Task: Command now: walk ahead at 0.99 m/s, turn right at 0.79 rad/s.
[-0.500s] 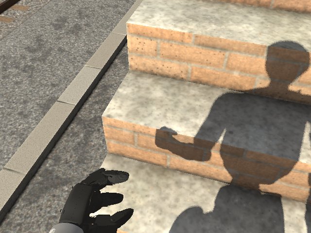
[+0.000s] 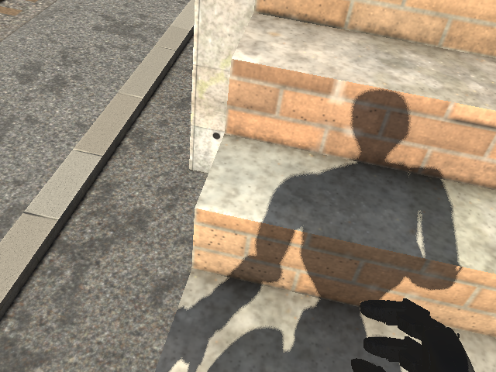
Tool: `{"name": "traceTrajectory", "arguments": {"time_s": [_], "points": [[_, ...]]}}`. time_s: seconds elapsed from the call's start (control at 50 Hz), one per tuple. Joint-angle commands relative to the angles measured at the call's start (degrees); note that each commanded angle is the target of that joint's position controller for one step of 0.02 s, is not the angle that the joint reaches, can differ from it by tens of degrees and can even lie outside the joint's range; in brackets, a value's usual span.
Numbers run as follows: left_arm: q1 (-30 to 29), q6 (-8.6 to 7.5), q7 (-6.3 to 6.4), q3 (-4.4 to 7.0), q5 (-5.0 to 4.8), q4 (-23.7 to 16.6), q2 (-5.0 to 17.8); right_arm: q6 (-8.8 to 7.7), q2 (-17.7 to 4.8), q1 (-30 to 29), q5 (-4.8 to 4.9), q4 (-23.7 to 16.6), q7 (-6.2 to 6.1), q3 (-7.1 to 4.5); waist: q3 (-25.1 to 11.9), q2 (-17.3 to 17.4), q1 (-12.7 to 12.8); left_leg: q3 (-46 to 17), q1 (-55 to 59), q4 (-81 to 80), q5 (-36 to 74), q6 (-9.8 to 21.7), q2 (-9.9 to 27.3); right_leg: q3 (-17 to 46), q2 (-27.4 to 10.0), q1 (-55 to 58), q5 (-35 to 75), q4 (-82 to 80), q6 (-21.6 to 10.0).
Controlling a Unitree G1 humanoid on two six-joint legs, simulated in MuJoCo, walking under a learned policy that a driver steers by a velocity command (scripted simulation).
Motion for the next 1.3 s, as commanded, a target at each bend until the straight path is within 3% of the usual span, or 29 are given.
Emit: {"name": "traceTrajectory", "arguments": {"time_s": [0.02, 0.04, 0.06, 0.08, 0.12, 0.2, 0.26, 0.32, 0.36, 0.38, 0.4, 0.44, 0.56, 0.62, 0.66, 0.76, 0.8, 0.82, 0.84, 0.88, 0.92, 1.0, 1.06, 1.1, 1.12, 1.14, 1.16, 1.2, 1.3], "points": [[-11.5, -2.71, -2.73, 1.64, -0.45, -10.5, 4.8, -1.31, -8.2, 19.9, 2.74, 7.3, -0.06, -4.2, 1.1, 13.6, -9.5, 11.7, 42.6, -44.3, 30.0, 0.6, -2.9, 1.0, 1.3, -14.8, 18.9, 20.8, -1.5], [-12.6, -3.76, -2.78, 1.25, -4.58, -12.7, 1.6, -0.97, -11.7, 19.7, 0.21, 7.0, -0.13, -4.39, 2.1, 13.0, -8.0, 6.3, 55.8, -31.4, 67.2, -0.8, 4.2, -2.7, 3.3, -31.9, 2.6, 33.3, 1.7], [-10.9, -4.98, -3.27, -0.05, -8.27, -16.1, -0.5, -0.7, -19.8, 28.1, -2.4, 9.8, -1.23, -7.05, -13.1, 18.8, -7.9, -7.7, 78.6, -18.1, 113.1, 3.3, 20.0, -6.6, -0.3, -47.6, -3.9, 53.4, 7.0], [-13.8, -4.9, -3.23, 0.48, -8.21, -14.5, 1.7, 0.43, -18.3, 29.9, -4.02, 9.7, -2.45, -8.19, -20.0, 8.6, -11.4, -12.4, 72.9, -20.8, 91.2, 10.7, 23.4, -6.0, -2.9, -48.6, 0.7, 73.3, 8.1], [-20.2, -2.79, -0.31, -0.89, -6.07, -19.7, -2.4, -2.73, -14.5, 17.3, -6.02, 10.5, -1.25, -6.77, -2.8, 10.6, -4.5, -12.5, 52.9, -31.2, 65.2, 12.4, 24.8, -4.1, -5.0, -56.9, -3.3, 100.3, 5.7], [-23.7, 2.67, -2.05, -2.56, -4.2, -24.1, -8.3, -5.39, -9.9, 24.9, -3.48, 22.1, 0.58, -5.66, 9.2, 5.1, 1.8, 0.5, 50.3, -34.1, 65.8, 8.2, 22.1, -3.0, -5.9, -72.7, -12.8, 118.8, 0.1], [-20.4, 5.12, -4.14, -1.61, -4.71, -24.4, -3.4, -4.65, -12.1, 14.7, -2.71, 21.1, 1.63, -5.72, 16.8, 5.8, 8.5, 17.4, 27.0, -45.4, 51.2, 2.9, 14.1, -8.3, -6.8, -55.8, -3.1, 94.6, 2.0], [-8.8, 4.89, -1.92, -0.78, -1.67, -23.6, -0.7, -3.41, -21.3, 1.3, -1.01, 19.2, -0.08, -7.87, 10.0, 14.1, 18.3, 33.1, 9.6, -47.4, 95.2, -1.4, 7.1, -16.4, -5.8, -13.9, 7.3, 60.3, -1.5], [6.8, 3.26, -1.26, 2.25, -5.93, -18.9, 7.2, -4.09, -31.6, -2.5, 2.06, 13.8, 2.77, -10.47, -3.1, 24.9, 21.3, 21.9, 8.5, -29.8, 122.1, 3.9, 8.8, -9.3, -1.2, 17.9, 1.1, 38.2, 0.0], [6.6, 2.41, -2.11, 4.03, -2.28, -20.1, 7.8, -3.28, -28.6, -0.9, 2.99, 15.2, 4.0, -11.27, 1.5, 26.1, 22.8, 13.1, 8.7, -9.0, 78.6, 1.1, 6.9, 3.5, -6.8, 18.5, 0.9, 8.1, 1.0], [-4.1, 3.22, 0.3, 5.71, -4.37, -14.3, 15.9, -1.71, -17.5, 8.1, 2.97, 10.5, 6.32, -8.67, 2.3, -9.4, 5.9, 16.8, 1.3, 14.3, 31.1, -0.9, -9.7, 18.0, -6.0, 10.2, -3.7, -13.0, -1.5], [-12.2, 5.0, 1.28, 2.54, -4.61, -13.8, 7.5, -0.26, -12.3, 18.2, -1.17, 10.6, 9.72, -6.58, 0.3, -3.2, -0.8, 9.2, 4.6, 23.7, 27.4, 4.4, -8.8, 19.2, -3.3, -13.2, -24.9, -5.2, -2.6], [4.7, -0.89, -2.13, 1.11, -1.55, -1.2, 3.9, -2.82, -2.8, 1.0, -5.21, 5.9, 3.01, -1.69, 4.2, 2.7, 5.1, 7.0, -20.2, 43.7, 4.9, 7.3, -5.8, 2.6, 0.4, 5.8, 19.2, -5.5, -8.4], [0.4, -1.73, -1.68, 1.34, -3.23, -5.0, 3.1, -1.6, -6.7, -3.8, -4.92, -1.2, 2.46, -2.56, 1.5, -7.2, 4.1, 0.2, -28.2, 59.5, -2.0, 3.7, -4.6, 28.9, -10.3, 4.8, 9.9, -21.9, -14.6], [4.5, -2.24, 1.27, 1.73, -2.1, -4.7, 2.1, -2.0, -9.0, -15.9, -4.46, -5.9, 2.84, -2.53, 7.0, -0.6, 8.3, -8.7, -33.9, 50.2, -12.2, 1.2, -2.1, 39.0, -15.7, 9.4, 7.3, -25.8, -12.9], [2.3, 0.1, 1.63, 3.0, -1.25, -7.1, 2.7, -2.07, -7.7, -10.3, -0.4, -4.8, 4.08, -1.31, 2.1, 10.8, 2.8, -5.7, -3.2, -18.0, -22.6, 7.2, -0.8, 13.2, -5.9, 15.0, 44.0, -10.8, -3.6], [-2.4, 1.17, 2.15, 3.69, -1.05, -9.2, 4.8, -0.38, -8.9, 4.8, 5.31, 1.6, 1.66, -5.04, -1.1, 8.7, -4.7, 9.6, 22.0, -69.7, 30.7, 4.9, -0.7, 9.1, 0.5, 18.3, 55.6, 15.0, 0.2], [3.8, 1.41, 1.08, 3.7, -0.71, -9.0, 3.3, 2.99, -8.6, 5.5, 3.95, 7.9, -0.99, -6.21, 1.7, 16.1, 0.7, 9.3, 29.4, -79.7, 47.2, 6.2, 3.4, 5.6, 6.4, 9.3, 9.7, 36.2, 1.8], [10.1, 0.37, -2.13, 5.99, -7.55, -11.8, 7.9, 1.93, -19.5, -4.7, -1.77, 9.6, -0.83, -7.64, -0.6, 28.9, 13.3, -5.4, 68.4, -37.7, 93.4, 15.1, 15.0, -5.2, 1.8, -40.2, -1.8, 59.3, 10.1], [-11.5, -2.8, -0.2, 2.52, -6.8, -13.7, 2.7, -0.92, -12.5, 20.5, -4.25, 16.6, -0.39, -8.2, -3.2, 13.0, -3.3, 0.6, 83.2, -34.8, 93.0, 9.4, 14.9, 4.0, 3.3, -70.2, -3.3, 87.5, 5.1], [-21.1, -3.69, -0.83, -1.38, -5.23, -17.6, -4.4, -3.0, -9.6, 31.6, -4.79, 25.7, -0.38, -8.28, 1.7, 7.0, -3.7, 4.7, 82.7, -37.4, 81.5, 7.6, 13.4, 4.5, 3.6, -83.0, -11.3, 97.6, -0.3], [-18.7, 0.53, -1.64, -4.18, -4.0, -23.0, -5.1, -3.25, -11.0, 7.0, -0.87, 23.7, 1.85, -7.35, 15.1, 10.9, 13.6, 25.7, 14.1, -66.2, 83.5, 5.5, 3.4, -9.2, 4.8, -36.9, -4.6, 60.5, 0.8], [26.1, 4.31, -0.23, 1.79, -3.56, -9.3, 9.1, -7.69, -31.3, -9.0, 5.79, 15.6, -0.39, -12.38, -11.1, 9.9, 34.6, 21.2, 5.4, -43.1, 152.2, 8.5, 10.6, -16.0, 6.2, 26.8, 9.4, 45.9, 4.9], [20.6, 5.28, -0.29, 3.3, -2.0, -8.8, 11.1, -5.58, -22.0, -9.7, 5.12, 13.0, 0.98, -10.8, -10.6, 3.6, 28.1, 17.2, 24.5, -2.2, 119.5, 8.4, 6.6, -4.5, 2.0, 13.4, 9.6, 8.4, -4.0], [12.5, 2.65, 0.1, 2.48, -3.39, -5.3, 8.4, -3.39, -13.3, -7.7, 4.72, 7.6, 4.4, -9.23, 2.8, -8.0, 21.3, 13.8, 11.5, 36.5, 64.8, 3.0, -12.5, 7.9, 2.3, 5.6, 14.3, -14.9, -13.7], [-1.7, 1.62, 1.37, 2.73, -1.13, -8.3, 13.3, -2.45, -6.4, 6.3, 2.11, 4.5, 5.09, -8.07, -3.3, -14.2, 3.3, -7.4, -22.8, 73.3, 14.5, 1.6, -26.1, 39.4, -16.7, 25.8, 33.1, -15.2, -21.6], [7.6, 1.43, -0.66, 0.12, -3.34, -5.1, 2.1, -3.15, -0.8, 0.9, -1.38, 3.1, 4.68, -4.61, -3.8, 8.4, 7.0, -12.1, -18.9, 70.7, 15.0, 8.7, -20.1, 28.7, -9.1, 19.9, 38.2, -9.1, -13.0], [9.1, -0.03, -0.47, -2.45, -1.71, -0.1, -4.3, -3.17, 2.0, 4.9, -2.32, 3.7, 4.31, -2.38, 6.2, 17.9, 0.8, -10.7, -28.1, 56.2, 13.1, 10.6, -14.7, 22.6, -12.8, 20.2, 30.7, -13.8, -3.2], [13.5, -4.37, -1.15, -3.51, 0.48, 3.2, -3.0, 3.42, 3.0, -3.4, -0.45, 2.6, 1.44, -2.0, 11.4, 8.9, 2.3, -3.7, -39.6, 87.5, 6.8, 11.4, -15.7, 21.5, -21.7, 6.2, 9.8, -28.6, -1.5]]}}
Keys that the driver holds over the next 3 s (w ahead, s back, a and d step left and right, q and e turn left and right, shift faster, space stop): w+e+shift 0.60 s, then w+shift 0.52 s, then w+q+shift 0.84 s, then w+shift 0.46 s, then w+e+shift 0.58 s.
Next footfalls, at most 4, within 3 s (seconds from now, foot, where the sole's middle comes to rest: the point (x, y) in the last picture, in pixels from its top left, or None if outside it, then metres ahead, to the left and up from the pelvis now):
0.02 left None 0.02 0.19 -0.75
0.38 right None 0.24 -0.09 -0.55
0.66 left None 0.30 0.12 -0.52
1.12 right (324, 349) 0.48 -0.17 -0.37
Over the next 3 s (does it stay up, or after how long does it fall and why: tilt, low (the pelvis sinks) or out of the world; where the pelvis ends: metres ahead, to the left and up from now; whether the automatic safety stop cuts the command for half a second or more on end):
stays up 1.44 -0.37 1.15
